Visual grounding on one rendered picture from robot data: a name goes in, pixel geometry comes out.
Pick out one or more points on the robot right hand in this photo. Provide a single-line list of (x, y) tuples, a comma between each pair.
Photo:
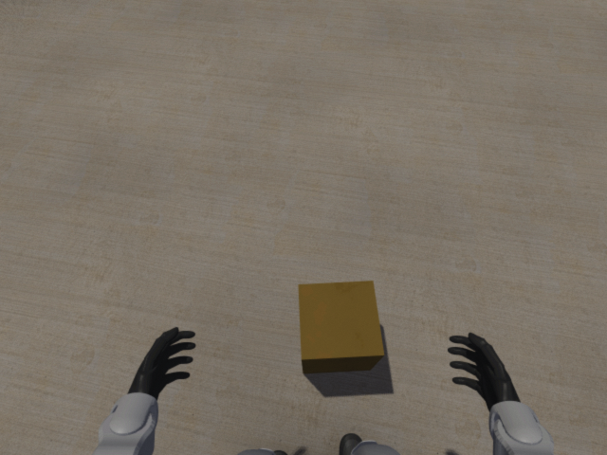
[(494, 383)]

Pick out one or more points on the robot left hand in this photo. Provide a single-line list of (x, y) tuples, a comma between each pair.
[(150, 377)]

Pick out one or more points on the right robot forearm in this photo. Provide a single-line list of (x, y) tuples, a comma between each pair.
[(515, 430)]

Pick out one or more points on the left robot forearm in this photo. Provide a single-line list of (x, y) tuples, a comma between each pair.
[(130, 427)]

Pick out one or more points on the robot right foot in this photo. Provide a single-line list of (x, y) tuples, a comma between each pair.
[(348, 443)]

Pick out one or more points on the carton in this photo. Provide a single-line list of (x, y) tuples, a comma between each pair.
[(339, 326)]

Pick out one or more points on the right robot shin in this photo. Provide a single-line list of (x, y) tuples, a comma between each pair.
[(368, 442)]

